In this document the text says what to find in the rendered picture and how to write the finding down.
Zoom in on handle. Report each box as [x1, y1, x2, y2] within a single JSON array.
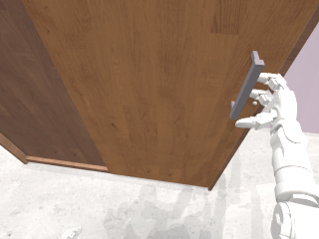
[[229, 51, 265, 120]]

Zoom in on left robot hand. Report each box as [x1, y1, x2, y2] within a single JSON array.
[[61, 226, 83, 239]]

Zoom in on robot right forearm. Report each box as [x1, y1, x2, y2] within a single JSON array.
[[270, 119, 319, 208]]

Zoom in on right robot hand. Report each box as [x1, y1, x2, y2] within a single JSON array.
[[235, 73, 297, 130]]

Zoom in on right robot upper arm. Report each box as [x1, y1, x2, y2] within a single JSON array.
[[270, 201, 319, 239]]

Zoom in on wardrobe door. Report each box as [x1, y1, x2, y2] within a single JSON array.
[[0, 0, 106, 167], [21, 0, 319, 188]]

